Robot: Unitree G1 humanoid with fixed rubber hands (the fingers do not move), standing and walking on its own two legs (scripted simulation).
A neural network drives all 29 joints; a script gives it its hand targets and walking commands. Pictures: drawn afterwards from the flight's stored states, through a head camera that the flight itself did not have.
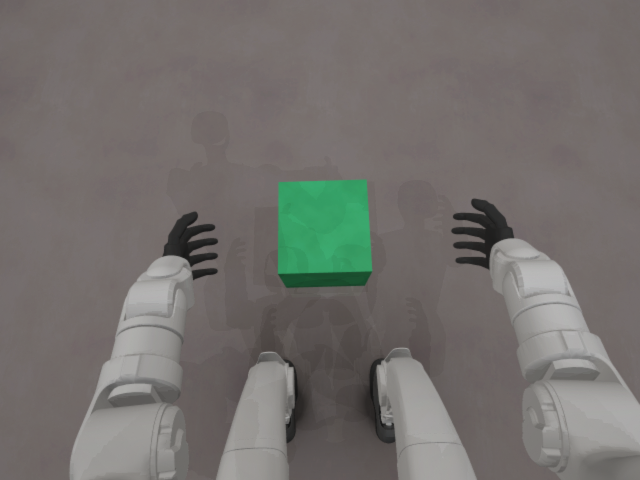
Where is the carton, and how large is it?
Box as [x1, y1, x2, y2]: [278, 179, 371, 287]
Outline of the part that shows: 366,179 279,182 278,274 286,287 364,285 371,272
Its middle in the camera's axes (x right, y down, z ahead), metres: +0.01 -0.02 +1.05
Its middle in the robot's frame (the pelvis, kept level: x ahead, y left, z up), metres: +0.55 +0.02 -0.59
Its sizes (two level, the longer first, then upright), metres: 0.239 0.225 0.197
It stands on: the floor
